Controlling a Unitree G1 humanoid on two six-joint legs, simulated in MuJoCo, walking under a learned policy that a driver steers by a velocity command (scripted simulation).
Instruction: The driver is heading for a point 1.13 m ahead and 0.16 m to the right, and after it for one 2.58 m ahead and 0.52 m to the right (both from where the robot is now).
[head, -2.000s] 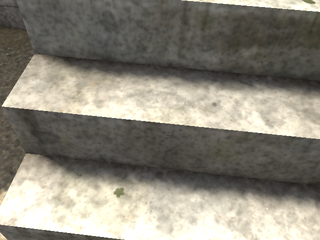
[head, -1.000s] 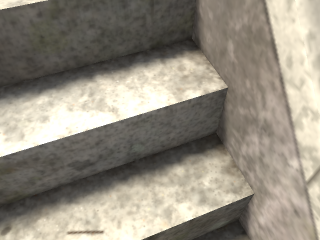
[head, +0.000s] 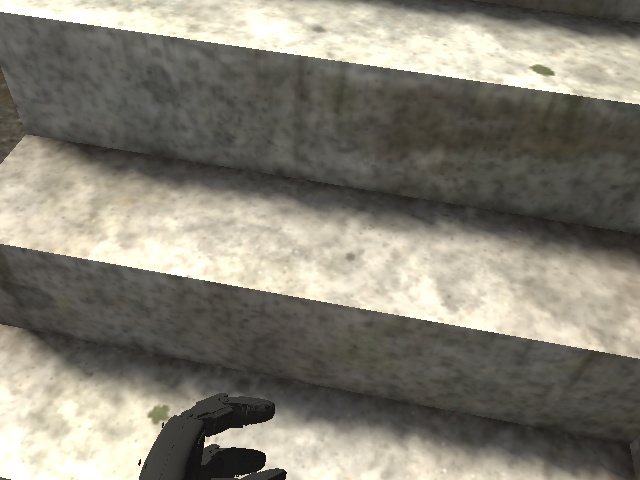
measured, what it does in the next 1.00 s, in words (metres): climbs: left foot 0.21 m higher, then right foot 0.21 m higher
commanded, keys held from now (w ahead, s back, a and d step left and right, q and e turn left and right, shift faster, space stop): w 0.46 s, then w+e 0.54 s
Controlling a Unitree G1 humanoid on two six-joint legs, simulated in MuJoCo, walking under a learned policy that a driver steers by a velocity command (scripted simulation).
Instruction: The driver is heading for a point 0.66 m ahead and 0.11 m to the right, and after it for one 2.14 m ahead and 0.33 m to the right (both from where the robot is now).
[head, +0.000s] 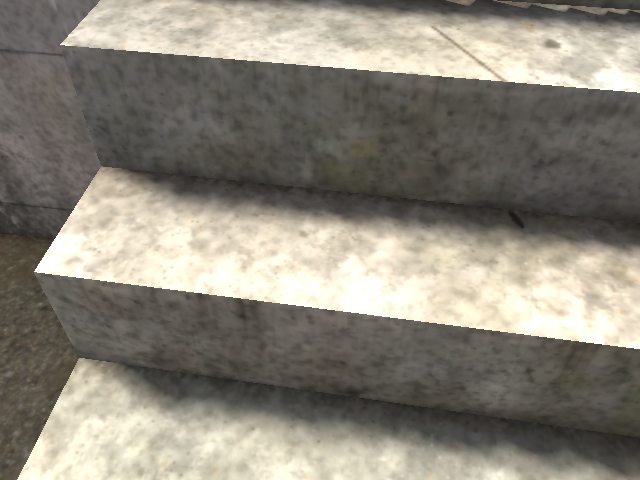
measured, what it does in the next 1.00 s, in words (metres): climbs, turning right: left foot 0.22 m higher, then right foot 0.21 m higher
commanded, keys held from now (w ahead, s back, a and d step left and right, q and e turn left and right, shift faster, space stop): w+e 0.50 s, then w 0.22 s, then w+q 0.26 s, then q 0.02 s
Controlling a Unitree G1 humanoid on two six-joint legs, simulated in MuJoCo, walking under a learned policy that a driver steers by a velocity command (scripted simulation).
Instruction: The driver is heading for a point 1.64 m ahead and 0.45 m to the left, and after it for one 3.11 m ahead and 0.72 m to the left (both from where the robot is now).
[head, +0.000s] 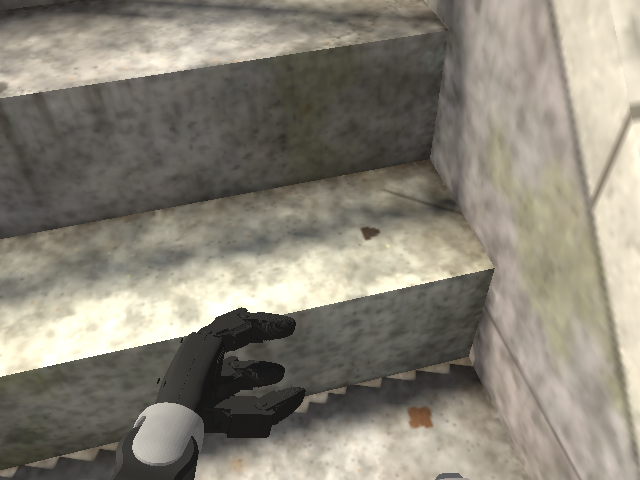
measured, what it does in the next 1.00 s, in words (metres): climbs, turning left: left foot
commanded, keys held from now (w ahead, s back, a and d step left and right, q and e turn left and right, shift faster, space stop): q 0.84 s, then no key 0.16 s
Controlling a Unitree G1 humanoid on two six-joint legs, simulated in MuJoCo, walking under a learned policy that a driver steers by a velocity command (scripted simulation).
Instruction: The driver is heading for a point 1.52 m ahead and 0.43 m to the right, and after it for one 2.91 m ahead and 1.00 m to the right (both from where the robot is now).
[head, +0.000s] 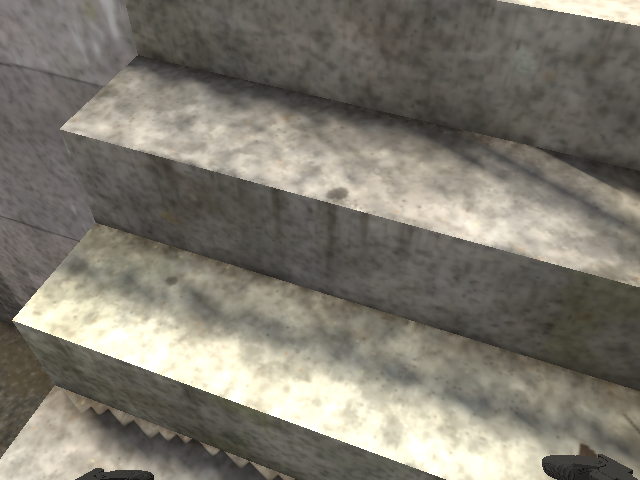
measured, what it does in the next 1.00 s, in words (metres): climbs: right foot, then left foot 0.21 m higher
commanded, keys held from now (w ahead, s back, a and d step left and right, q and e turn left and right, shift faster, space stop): w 0.34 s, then w+e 0.66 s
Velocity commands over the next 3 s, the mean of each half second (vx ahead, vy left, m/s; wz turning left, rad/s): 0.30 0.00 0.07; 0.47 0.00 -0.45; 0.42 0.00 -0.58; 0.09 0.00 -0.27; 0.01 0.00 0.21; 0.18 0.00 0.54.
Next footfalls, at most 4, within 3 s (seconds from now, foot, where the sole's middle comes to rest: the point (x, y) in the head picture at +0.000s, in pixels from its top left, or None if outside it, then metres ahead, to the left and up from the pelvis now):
0.08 right None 0.01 -0.14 -0.77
0.56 left None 0.32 0.14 -0.56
1.12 right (413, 405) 0.47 -0.12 -0.34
1.42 left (290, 201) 0.61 0.06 -0.06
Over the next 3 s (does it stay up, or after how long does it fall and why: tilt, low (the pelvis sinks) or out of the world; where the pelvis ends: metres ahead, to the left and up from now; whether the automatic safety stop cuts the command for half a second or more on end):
stays up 0.71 -0.13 0.65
